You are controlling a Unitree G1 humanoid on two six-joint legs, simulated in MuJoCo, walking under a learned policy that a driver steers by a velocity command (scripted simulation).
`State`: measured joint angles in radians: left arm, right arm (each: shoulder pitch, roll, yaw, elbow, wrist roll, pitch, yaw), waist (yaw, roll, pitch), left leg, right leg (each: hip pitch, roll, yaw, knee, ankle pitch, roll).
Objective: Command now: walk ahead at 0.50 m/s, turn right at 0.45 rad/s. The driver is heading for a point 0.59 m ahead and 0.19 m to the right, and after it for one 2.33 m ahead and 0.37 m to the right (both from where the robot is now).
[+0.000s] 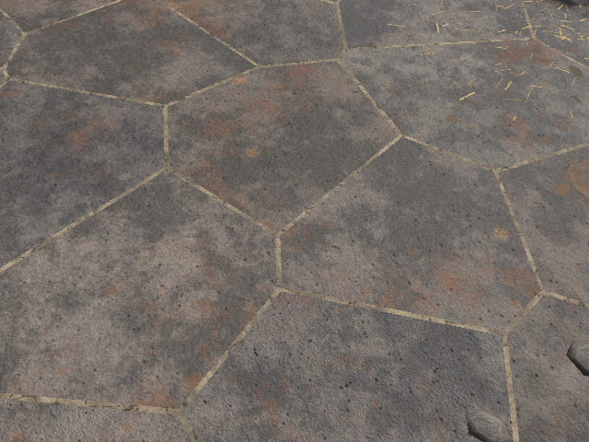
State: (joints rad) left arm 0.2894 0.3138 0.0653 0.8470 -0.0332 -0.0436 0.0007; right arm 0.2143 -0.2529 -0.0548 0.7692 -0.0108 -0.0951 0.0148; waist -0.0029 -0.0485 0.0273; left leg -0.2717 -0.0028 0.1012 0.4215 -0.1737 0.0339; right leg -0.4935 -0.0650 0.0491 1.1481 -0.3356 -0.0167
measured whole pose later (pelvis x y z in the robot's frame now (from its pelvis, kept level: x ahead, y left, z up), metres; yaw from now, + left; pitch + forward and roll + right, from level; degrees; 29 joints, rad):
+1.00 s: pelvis +0.52 -0.12 -0.01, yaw -22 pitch +2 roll +0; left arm 0.23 0.29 0.06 0.73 0.01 -0.01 0.03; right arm 0.13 -0.27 -0.04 0.76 0.00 -0.06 0.04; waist 0.00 -0.02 0.06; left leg -0.41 -0.07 -0.03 0.47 -0.09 0.05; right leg -0.43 0.03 0.06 1.14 -0.51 0.04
